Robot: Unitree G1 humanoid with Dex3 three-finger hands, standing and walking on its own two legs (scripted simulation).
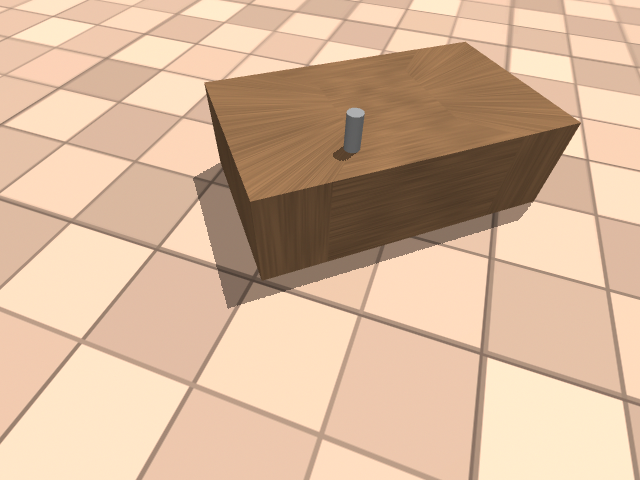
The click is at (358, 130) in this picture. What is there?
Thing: squat round
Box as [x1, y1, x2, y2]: [344, 108, 364, 152]
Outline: 350,108 347,110 346,113 344,149 348,152 356,152 359,150 364,112 359,108
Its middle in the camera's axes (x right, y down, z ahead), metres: +0.12 -0.36 +1.33
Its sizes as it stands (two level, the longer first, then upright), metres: 0.059 0.059 0.140
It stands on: a support 0.42 m high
